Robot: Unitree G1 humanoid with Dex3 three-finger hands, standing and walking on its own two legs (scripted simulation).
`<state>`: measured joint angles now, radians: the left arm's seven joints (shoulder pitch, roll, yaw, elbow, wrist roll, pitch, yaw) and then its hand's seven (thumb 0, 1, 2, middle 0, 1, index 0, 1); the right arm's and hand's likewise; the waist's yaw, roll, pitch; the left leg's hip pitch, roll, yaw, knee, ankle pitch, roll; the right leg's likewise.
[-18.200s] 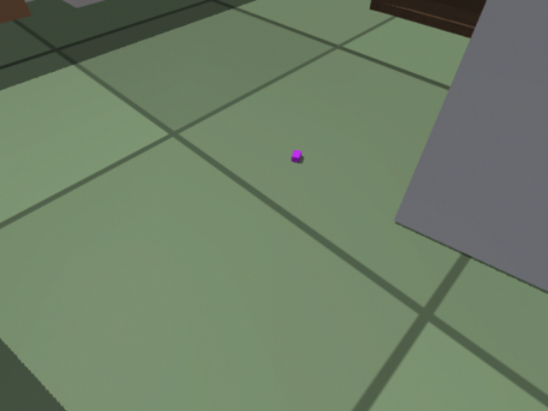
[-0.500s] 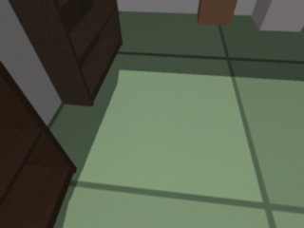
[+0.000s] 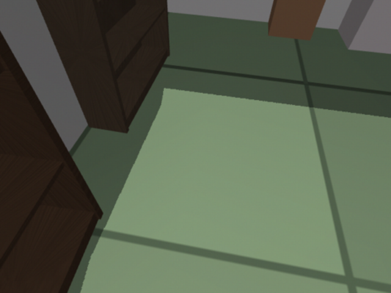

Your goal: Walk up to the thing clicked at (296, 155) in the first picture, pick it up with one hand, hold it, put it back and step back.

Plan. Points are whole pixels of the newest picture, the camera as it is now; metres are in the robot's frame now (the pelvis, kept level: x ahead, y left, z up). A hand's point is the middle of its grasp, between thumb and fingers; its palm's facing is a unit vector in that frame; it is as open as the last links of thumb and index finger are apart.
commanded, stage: walk up
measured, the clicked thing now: out of the picture -0.40 -0.96 -0.76
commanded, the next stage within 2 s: none
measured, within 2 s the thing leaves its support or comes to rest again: neither
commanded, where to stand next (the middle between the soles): +0.69 -0.08 m, yaw -4 degrees
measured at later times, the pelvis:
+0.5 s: pelvis +0.18 -0.04 -0.01, yaw -5 degrees
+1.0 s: pelvis +0.39 -0.02 -0.01, yaw -5 degrees
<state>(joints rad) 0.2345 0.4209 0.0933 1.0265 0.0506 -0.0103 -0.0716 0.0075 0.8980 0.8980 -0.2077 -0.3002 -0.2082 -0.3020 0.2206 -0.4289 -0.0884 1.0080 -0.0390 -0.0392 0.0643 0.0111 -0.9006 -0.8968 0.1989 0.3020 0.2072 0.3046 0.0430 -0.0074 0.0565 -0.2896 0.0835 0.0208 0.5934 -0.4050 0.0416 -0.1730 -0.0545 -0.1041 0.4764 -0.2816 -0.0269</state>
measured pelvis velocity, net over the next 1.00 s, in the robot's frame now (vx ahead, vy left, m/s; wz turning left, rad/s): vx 0.39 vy -0.02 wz -0.09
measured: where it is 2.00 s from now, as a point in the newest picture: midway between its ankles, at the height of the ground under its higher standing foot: (206, 202)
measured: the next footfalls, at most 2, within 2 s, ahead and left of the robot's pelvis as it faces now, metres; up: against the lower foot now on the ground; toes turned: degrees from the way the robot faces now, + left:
left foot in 0.02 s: +0.09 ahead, +0.15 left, +0.00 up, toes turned +3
right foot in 0.40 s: +0.26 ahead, -0.16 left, +0.00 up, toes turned -9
